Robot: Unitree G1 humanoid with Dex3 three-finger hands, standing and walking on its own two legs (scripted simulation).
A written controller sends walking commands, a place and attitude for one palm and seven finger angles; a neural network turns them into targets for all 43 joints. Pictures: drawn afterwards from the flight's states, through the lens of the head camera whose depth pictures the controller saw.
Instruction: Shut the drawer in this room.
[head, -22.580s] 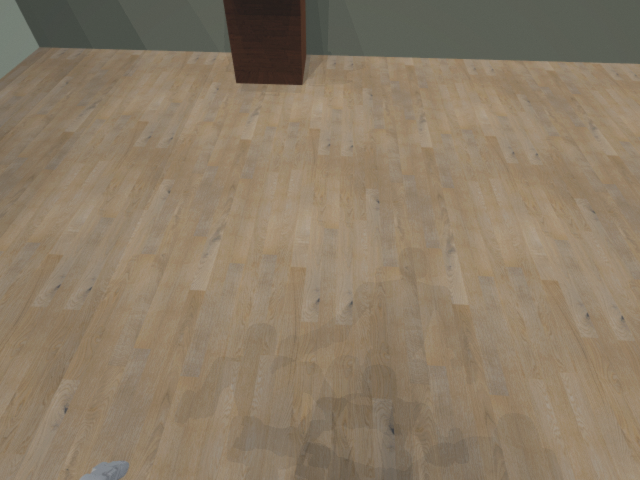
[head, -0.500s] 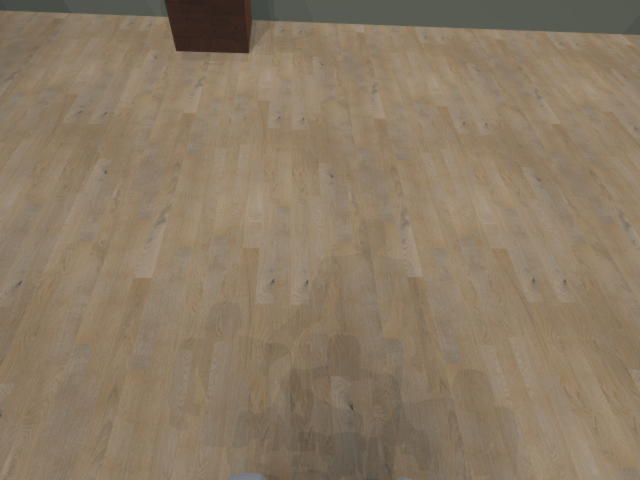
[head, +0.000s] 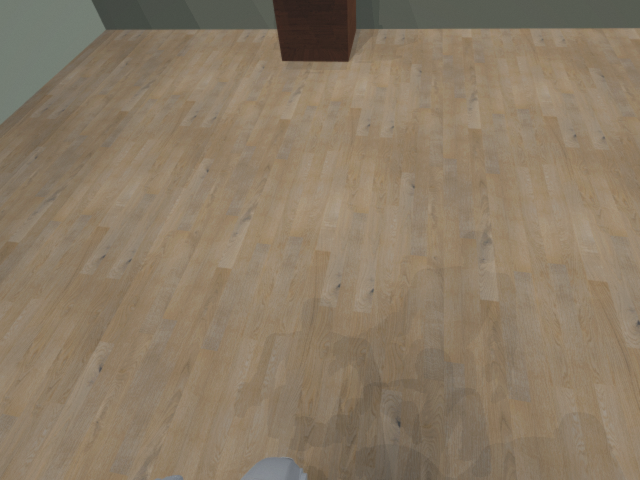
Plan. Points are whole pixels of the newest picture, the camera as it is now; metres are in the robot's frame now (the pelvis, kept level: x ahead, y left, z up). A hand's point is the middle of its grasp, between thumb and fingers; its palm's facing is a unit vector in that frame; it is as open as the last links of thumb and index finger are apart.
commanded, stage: turn or walk to find it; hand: left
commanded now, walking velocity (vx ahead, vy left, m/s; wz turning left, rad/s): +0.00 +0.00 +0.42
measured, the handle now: out of the picture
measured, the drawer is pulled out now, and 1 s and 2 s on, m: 0.17 0.17 0.17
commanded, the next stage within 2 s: stand and wait in 0.08 s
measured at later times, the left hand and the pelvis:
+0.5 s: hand out of the picture -0.04 +0.23 -0.17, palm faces +0.18 -0.97 -0.16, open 7.4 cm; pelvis +0.04 +0.05 +0.00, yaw +6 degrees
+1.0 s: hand (220, 372) +0.30 +0.21 -0.17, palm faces +0.09 -0.97 -0.22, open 7.3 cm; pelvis +0.24 +0.02 -0.01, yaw +4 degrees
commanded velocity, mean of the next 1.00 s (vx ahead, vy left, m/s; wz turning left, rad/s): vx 0.35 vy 0.00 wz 0.00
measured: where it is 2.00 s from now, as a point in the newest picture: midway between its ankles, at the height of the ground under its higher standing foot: (329, 317)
